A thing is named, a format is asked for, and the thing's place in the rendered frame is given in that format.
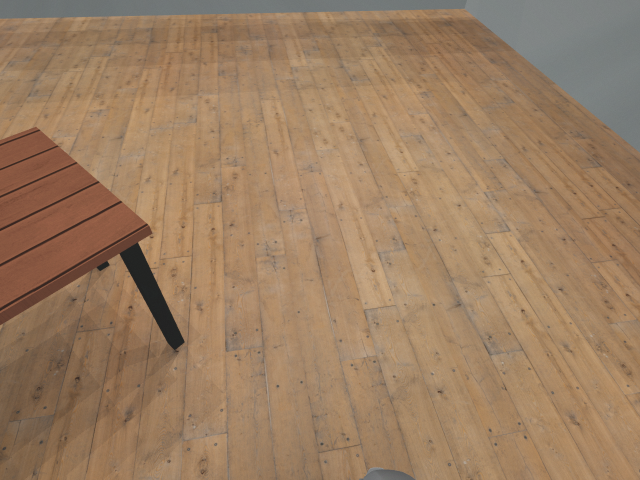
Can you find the table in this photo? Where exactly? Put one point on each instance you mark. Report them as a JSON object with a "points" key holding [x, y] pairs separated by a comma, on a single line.
{"points": [[57, 223]]}

